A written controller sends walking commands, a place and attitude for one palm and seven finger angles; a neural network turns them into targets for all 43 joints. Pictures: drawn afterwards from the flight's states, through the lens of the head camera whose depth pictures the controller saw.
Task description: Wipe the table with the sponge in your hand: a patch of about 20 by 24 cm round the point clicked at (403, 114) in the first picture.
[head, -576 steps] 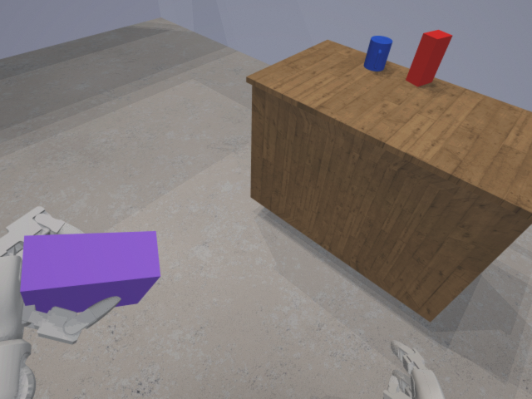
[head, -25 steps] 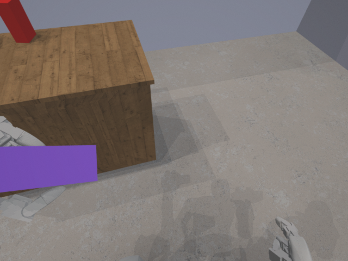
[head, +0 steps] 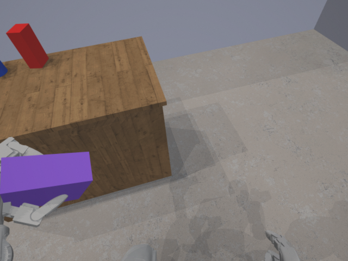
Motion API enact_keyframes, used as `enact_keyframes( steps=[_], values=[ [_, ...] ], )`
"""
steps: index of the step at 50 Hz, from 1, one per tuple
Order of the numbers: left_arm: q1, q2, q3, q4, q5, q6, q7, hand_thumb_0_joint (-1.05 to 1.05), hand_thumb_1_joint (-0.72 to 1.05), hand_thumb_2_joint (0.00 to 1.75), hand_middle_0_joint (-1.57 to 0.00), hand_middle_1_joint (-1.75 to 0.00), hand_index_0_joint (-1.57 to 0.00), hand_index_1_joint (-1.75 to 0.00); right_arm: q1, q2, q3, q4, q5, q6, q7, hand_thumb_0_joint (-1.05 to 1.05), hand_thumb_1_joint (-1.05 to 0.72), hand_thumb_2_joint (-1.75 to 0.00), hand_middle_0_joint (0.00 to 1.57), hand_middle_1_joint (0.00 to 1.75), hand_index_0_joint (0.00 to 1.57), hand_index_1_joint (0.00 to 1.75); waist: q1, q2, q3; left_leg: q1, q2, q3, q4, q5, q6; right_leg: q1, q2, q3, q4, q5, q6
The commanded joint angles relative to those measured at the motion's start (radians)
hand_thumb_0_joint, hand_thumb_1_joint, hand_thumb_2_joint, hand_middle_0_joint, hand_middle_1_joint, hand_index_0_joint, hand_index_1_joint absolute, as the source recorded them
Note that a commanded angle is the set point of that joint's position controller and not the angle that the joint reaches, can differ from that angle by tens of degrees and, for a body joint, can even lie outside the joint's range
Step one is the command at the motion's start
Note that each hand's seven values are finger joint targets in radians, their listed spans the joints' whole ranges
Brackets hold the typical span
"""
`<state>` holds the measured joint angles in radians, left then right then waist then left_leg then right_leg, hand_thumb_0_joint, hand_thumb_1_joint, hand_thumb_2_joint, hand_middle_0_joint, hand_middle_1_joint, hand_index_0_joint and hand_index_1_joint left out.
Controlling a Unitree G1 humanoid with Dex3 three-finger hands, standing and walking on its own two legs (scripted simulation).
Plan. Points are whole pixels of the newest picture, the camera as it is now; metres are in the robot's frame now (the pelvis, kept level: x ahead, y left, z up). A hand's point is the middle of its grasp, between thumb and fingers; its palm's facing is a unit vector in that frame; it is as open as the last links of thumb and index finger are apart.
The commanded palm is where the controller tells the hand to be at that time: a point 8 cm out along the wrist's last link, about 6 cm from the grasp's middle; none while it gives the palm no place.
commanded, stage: take the last steps up to it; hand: left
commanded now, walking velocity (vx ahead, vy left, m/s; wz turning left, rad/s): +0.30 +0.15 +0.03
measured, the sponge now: (60, 180) +0.23 +0.22 +0.13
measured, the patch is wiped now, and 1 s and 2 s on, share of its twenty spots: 0.00 0.00 0.00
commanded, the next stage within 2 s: come to a stop and stand still in 0.92 s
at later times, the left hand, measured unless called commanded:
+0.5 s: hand (17, 134) +0.30 +0.32 +0.17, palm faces +0.34 -0.80 -0.49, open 9.7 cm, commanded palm +0.26 +0.37 +0.17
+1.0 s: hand (3, 105) +0.39 +0.40 +0.17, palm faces +0.37 -0.80 -0.47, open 9.7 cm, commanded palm +0.32 +0.43 +0.17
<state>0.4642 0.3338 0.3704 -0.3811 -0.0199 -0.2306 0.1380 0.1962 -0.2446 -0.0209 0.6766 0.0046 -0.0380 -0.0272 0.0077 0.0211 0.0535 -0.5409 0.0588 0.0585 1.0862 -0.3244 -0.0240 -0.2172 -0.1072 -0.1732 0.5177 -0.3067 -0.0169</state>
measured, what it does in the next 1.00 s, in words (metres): walks ahead: left foot, then right foot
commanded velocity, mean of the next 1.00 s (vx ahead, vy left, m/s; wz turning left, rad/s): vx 0.21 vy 0.14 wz -0.01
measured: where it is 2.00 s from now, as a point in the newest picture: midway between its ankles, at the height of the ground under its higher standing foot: outside the picture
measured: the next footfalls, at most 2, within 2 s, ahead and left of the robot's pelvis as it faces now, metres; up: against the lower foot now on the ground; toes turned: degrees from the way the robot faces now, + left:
left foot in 0.18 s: +0.14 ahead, +0.18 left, +0.00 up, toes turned +9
right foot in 0.54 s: +0.16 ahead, +0.00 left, +0.00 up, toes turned -9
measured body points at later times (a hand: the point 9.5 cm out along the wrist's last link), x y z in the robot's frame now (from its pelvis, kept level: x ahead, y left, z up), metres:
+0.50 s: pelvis +0.09 +0.09 -0.01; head +0.13 +0.08 +0.44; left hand +0.28 +0.36 +0.20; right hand +0.25 -0.11 -0.12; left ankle +0.11 +0.18 -0.74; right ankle +0.11 -0.01 -0.72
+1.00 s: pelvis +0.16 +0.15 -0.01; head +0.20 +0.17 +0.44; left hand +0.36 +0.44 +0.19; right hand +0.33 -0.09 -0.09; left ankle +0.19 +0.27 -0.74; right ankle +0.12 +0.04 -0.69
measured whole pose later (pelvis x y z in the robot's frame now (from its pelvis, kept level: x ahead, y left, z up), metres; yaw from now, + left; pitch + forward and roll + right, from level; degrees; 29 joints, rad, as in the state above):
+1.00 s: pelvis +0.16 +0.15 -0.01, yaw +0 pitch +0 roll +1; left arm 0.47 0.44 0.40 -0.52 -0.01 -0.25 0.15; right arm 0.18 -0.20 -0.05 0.58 0.01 -0.07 -0.04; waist 0.00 -0.04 0.07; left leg -0.30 0.05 0.14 0.57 -0.26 0.02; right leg -0.38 -0.08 -0.08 0.99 -0.55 0.02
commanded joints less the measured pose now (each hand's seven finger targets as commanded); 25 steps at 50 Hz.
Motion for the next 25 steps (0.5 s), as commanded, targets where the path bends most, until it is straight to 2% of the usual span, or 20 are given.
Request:
enact_keyframes(
  steps=[1, 3, 4, 5, 6, 7, 8, 9, 10, 11, 12, 13, 14, 15, 16, 18, 19, 22, 24, 25],
  values=[
    [-0.082, 0.213, 0.082, -0.334, 0.005, -0.096, 0.027, 0.00, 0.10, 1.30, -1.20, -1.60, -1.20, -1.60, -0.095, -0.047, -0.029, -0.194, -0.007, -0.071, -0.010, 0.00, -0.90, -0.90, 0.20, 0.30, 0.20, 0.30, 0.012, -0.171, -0.098, 0.024, 0.017, 0.073, -0.284, 0.047, 0.011, 0.135, -0.216, 0.144, -0.172, 0.499, -0.094],
    [-0.065, 0.243, 0.117, -0.419, 0.006, -0.093, 0.042, 0.00, 0.10, 1.30, -1.20, -1.60, -1.20, -1.60, -0.089, -0.044, -0.041, -0.217, -0.009, -0.084, -0.011, 0.00, -0.90, -0.90, 0.20, 0.30, 0.20, 0.30, 0.031, -0.191, -0.132, 0.092, -0.009, 0.117, -0.393, 0.037, 0.017, 0.182, -0.225, 0.153, -0.144, 0.552, -0.102],
    [-0.065, 0.265, 0.138, -0.451, 0.005, -0.090, 0.050, 0.00, 0.10, 1.30, -1.20, -1.60, -1.20, -1.60, -0.083, -0.046, -0.049, -0.222, -0.008, -0.088, -0.016, 0.00, -0.90, -0.90, 0.20, 0.30, 0.20, 0.30, 0.024, -0.200, -0.148, 0.150, -0.011, 0.113, -0.443, 0.043, 0.022, 0.178, -0.234, 0.157, -0.128, 0.539, -0.100],
    [-0.049, 0.261, 0.146, -0.460, 0.004, -0.088, 0.054, 0.00, 0.10, 1.30, -1.20, -1.60, -1.20, -1.60, -0.071, -0.038, -0.049, -0.229, -0.011, -0.089, -0.020, 0.00, -0.90, -0.90, 0.20, 0.30, 0.20, 0.30, 0.021, -0.191, -0.165, 0.214, -0.029, 0.130, -0.495, 0.075, 0.023, 0.154, -0.217, 0.142, -0.104, 0.482, -0.087],
    [-0.052, 0.263, 0.158, -0.472, 0.003, -0.086, 0.058, 0.00, 0.10, 1.30, -1.20, -1.60, -1.20, -1.60, -0.058, -0.040, -0.053, -0.232, -0.011, -0.088, -0.023, 0.00, -0.90, -0.90, 0.20, 0.30, 0.20, 0.30, 0.009, -0.159, -0.183, 0.276, -0.048, 0.151, -0.565, 0.122, 0.018, 0.144, -0.192, 0.123, -0.063, 0.422, -0.071],
    [-0.048, 0.264, 0.171, -0.478, 0.001, -0.088, 0.060, 0.00, 0.10, 1.30, -1.20, -1.60, -1.20, -1.60, -0.050, -0.047, -0.062, -0.234, -0.008, -0.087, -0.029, 0.00, -0.90, -0.90, 0.20, 0.30, 0.20, 0.30, 0.002, -0.096, -0.201, 0.355, -0.053, 0.157, -0.630, 0.154, 0.018, 0.120, -0.159, 0.108, 0.017, 0.389, -0.053],
    [-0.050, 0.255, 0.170, -0.481, -0.002, -0.096, 0.060, 0.00, 0.10, 1.30, -1.20, -1.60, -1.20, -1.60, -0.029, -0.060, -0.071, -0.233, -0.003, -0.086, -0.037, 0.00, -0.90, -0.90, 0.20, 0.30, 0.20, 0.30, -0.018, 0.045, -0.234, 0.470, -0.031, 0.126, -0.669, 0.179, 0.031, 0.058, -0.119, 0.080, 0.174, 0.351, -0.027],
    [-0.032, 0.227, 0.148, -0.478, -0.002, -0.101, 0.060, 0.00, 0.10, 1.30, -1.20, -1.60, -1.20, -1.60, -0.023, -0.093, -0.085, -0.236, 0.003, -0.083, -0.036, 0.00, -0.90, -0.90, 0.20, 0.30, 0.20, 0.30, -0.022, 0.296, -0.252, 0.600, 0.134, -0.098, -0.691, 0.277, 0.086, -0.127, -0.023, 0.011, 0.405, 0.006, 0.016],
    [-0.043, 0.227, 0.139, -0.481, 0.003, -0.108, 0.062, 0.00, 0.10, 1.30, -1.20, -1.60, -1.20, -1.60, -0.019, -0.093, -0.084, -0.244, 0.005, -0.087, -0.030, 0.00, -0.90, -0.90, 0.20, 0.30, 0.20, 0.30, -0.017, 0.408, -0.246, 0.647, 0.307, -0.364, -0.730, 0.472, 0.195, -0.314, 0.063, 0.052, 0.626, -0.381, 0.033],
    [-0.061, 0.260, 0.160, -0.410, 0.010, -0.109, 0.060, 0.00, 0.10, 1.30, -1.20, -1.60, -1.20, -1.60, -0.023, -0.092, -0.081, -0.248, 0.005, -0.094, -0.020, 0.00, -0.90, -0.90, 0.20, 0.30, 0.20, 0.30, -0.024, 0.255, -0.193, 0.553, 0.327, -0.401, -0.754, 0.462, 0.241, -0.354, 0.065, 0.110, 0.730, -0.372, 0.016],
    [-0.052, 0.277, 0.172, -0.339, -0.006, -0.103, 0.048, 0.00, 0.10, 1.30, -1.20, -1.60, -1.20, -1.60, -0.057, -0.089, -0.068, -0.222, 0.002, -0.097, -0.023, 0.00, -0.90, -0.90, 0.20, 0.30, 0.20, 0.30, -0.013, 0.259, -0.193, 0.477, 0.331, -0.372, -0.769, 0.313, 0.260, -0.374, 0.011, 0.131, 0.763, -0.332, 0.023],
    [-0.064, 0.275, 0.189, -0.349, -0.014, -0.098, 0.042, 0.00, 0.10, 1.30, -1.20, -1.60, -1.20, -1.60, -0.044, -0.082, -0.076, -0.212, 0.012, -0.098, -0.022, 0.00, -0.90, -0.90, 0.20, 0.30, 0.20, 0.30, -0.020, 0.233, -0.178, 0.471, 0.305, -0.328, -0.760, 0.274, 0.270, -0.410, -0.008, 0.135, 0.752, -0.271, 0.035],
    [-0.056, 0.262, 0.184, -0.368, -0.015, -0.098, 0.037, 0.00, 0.10, 1.30, -1.20, -1.60, -1.20, -1.60, -0.041, -0.076, -0.079, -0.205, 0.020, -0.102, -0.020, 0.00, -0.90, -0.90, 0.20, 0.30, 0.20, 0.30, -0.012, 0.204, -0.178, 0.481, 0.266, -0.254, -0.740, 0.293, 0.255, -0.418, -0.010, 0.129, 0.712, -0.218, 0.039],
    [-0.031, 0.235, 0.162, -0.385, -0.016, -0.100, 0.027, 0.00, 0.10, 1.30, -1.20, -1.60, -1.20, -1.60, -0.041, -0.074, -0.074, -0.200, 0.022, -0.107, -0.015, 0.00, -0.90, -0.90, 0.20, 0.30, 0.20, 0.30, -0.011, 0.193, -0.165, 0.441, 0.238, -0.197, -0.748, 0.291, 0.238, -0.406, -0.010, 0.106, 0.677, -0.181, 0.045],
    [0.004, 0.214, 0.149, -0.388, -0.021, -0.099, 0.019, 0.00, 0.10, 1.30, -1.20, -1.60, -1.20, -1.60, -0.041, -0.067, -0.068, -0.197, 0.022, -0.112, -0.012, 0.00, -0.90, -0.90, 0.20, 0.30, 0.20, 0.30, -0.006, 0.185, -0.168, 0.419, 0.216, -0.156, -0.755, 0.299, 0.229, -0.377, -0.005, 0.089, 0.619, -0.150, 0.048],
    [0.030, 0.191, 0.120, -0.408, -0.028, -0.092, 0.009, 0.00, 0.10, 1.30, -1.20, -1.60, -1.20, -1.60, -0.043, -0.062, -0.054, -0.199, 0.019, -0.125, -0.007, 0.00, -0.90, -0.90, 0.20, 0.30, 0.20, 0.30, -0.005, 0.187, -0.174, 0.372, 0.191, -0.113, -0.767, 0.328, 0.213, -0.287, 0.011, 0.060, 0.467, -0.105, 0.050],
    [0.030, 0.189, 0.108, -0.422, -0.024, -0.084, 0.009, 0.00, 0.10, 1.30, -1.20, -1.60, -1.20, -1.60, -0.054, -0.063, -0.045, -0.201, 0.017, -0.130, -0.007, 0.00, -0.90, -0.90, 0.20, 0.30, 0.20, 0.30, -0.002, 0.206, -0.176, 0.362, 0.186, -0.081, -0.765, 0.341, 0.198, -0.248, 0.018, 0.041, 0.415, -0.085, 0.053],
    [0.031, 0.203, 0.107, -0.374, -0.026, -0.059, 0.013, 0.00, 0.10, 1.30, -1.20, -1.60, -1.20, -1.60, -0.042, -0.060, -0.030, -0.191, 0.010, -0.133, -0.020, 0.00, -0.90, -0.90, 0.20, 0.30, 0.20, 0.30, -0.003, 0.142, -0.184, 0.363, 0.201, -0.089, -0.743, 0.348, 0.185, -0.150, 0.050, 0.011, 0.227, -0.083, 0.055],
    [-0.012, 0.238, 0.136, -0.359, -0.019, -0.043, 0.020, 0.00, 0.10, 1.30, -1.20, -1.60, -1.20, -1.60, -0.052, -0.065, -0.024, -0.186, 0.007, -0.124, -0.031, 0.00, -0.90, -0.90, 0.20, 0.30, 0.20, 0.30, 0.004, 0.091, -0.199, 0.345, 0.191, -0.066, -0.690, 0.253, 0.155, -0.057, 0.062, -0.004, 0.097, -0.056, 0.052],
    [-0.030, 0.227, 0.128, -0.330, -0.015, -0.038, 0.021, 0.00, 0.10, 1.30, -1.20, -1.60, -1.20, -1.60, -0.057, -0.064, -0.023, -0.181, 0.006, -0.118, -0.035, 0.00, -0.90, -0.90, 0.20, 0.30, 0.20, 0.30, 0.005, 0.073, -0.180, 0.282, 0.179, -0.067, -0.658, 0.168, 0.138, 0.009, 0.054, 0.007, 0.029, -0.022, 0.045]
  ],
)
